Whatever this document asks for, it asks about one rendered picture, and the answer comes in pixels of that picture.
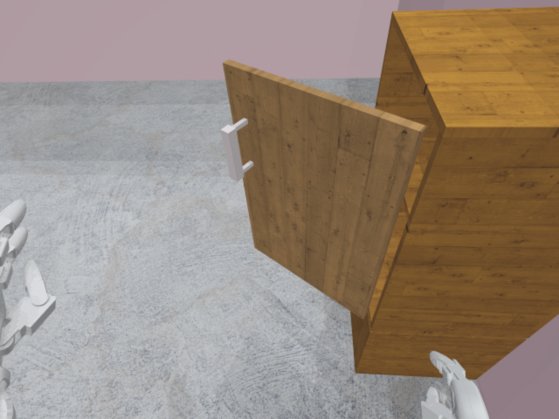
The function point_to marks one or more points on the handle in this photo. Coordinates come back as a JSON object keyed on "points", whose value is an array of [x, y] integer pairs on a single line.
{"points": [[232, 152]]}

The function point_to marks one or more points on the cupboard door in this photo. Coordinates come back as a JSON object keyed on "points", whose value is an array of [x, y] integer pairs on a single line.
{"points": [[328, 180]]}

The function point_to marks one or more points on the right robot hand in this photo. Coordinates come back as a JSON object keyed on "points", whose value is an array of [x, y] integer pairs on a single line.
{"points": [[461, 401]]}

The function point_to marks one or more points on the left robot hand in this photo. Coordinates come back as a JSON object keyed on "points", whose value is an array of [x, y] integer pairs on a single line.
{"points": [[28, 314]]}

